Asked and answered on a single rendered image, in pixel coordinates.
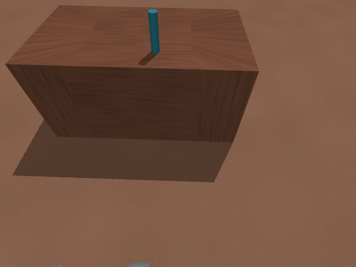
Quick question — can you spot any can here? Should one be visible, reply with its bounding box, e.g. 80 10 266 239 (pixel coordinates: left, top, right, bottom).
148 9 160 54

